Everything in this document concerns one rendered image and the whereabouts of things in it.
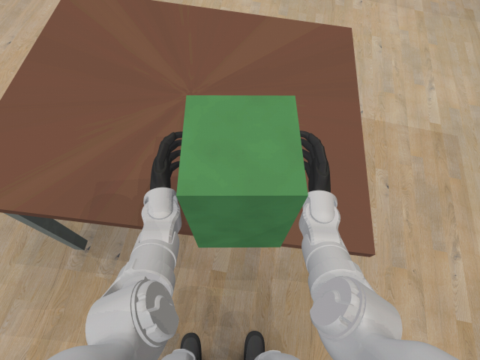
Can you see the table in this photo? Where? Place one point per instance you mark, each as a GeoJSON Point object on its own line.
{"type": "Point", "coordinates": [106, 80]}

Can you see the robot left upper arm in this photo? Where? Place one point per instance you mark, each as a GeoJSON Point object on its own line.
{"type": "Point", "coordinates": [133, 323]}

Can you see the right robot forearm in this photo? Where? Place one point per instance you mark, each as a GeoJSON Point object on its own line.
{"type": "Point", "coordinates": [324, 251]}

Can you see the robot left hand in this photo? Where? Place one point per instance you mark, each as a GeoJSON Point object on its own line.
{"type": "Point", "coordinates": [163, 167]}

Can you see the robot right hand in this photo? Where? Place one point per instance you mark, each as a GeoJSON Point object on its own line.
{"type": "Point", "coordinates": [317, 166]}

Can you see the left robot forearm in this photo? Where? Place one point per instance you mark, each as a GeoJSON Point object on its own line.
{"type": "Point", "coordinates": [155, 252]}

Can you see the left robot foot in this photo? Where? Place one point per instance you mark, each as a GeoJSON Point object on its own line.
{"type": "Point", "coordinates": [192, 343]}

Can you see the carton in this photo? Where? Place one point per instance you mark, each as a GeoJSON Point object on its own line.
{"type": "Point", "coordinates": [241, 177]}

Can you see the right robot foot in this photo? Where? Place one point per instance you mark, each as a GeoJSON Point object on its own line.
{"type": "Point", "coordinates": [254, 345]}

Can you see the robot foot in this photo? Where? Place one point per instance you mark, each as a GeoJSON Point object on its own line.
{"type": "Point", "coordinates": [192, 343]}
{"type": "Point", "coordinates": [254, 345]}

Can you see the robot right upper arm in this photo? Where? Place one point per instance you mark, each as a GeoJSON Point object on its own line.
{"type": "Point", "coordinates": [354, 323]}

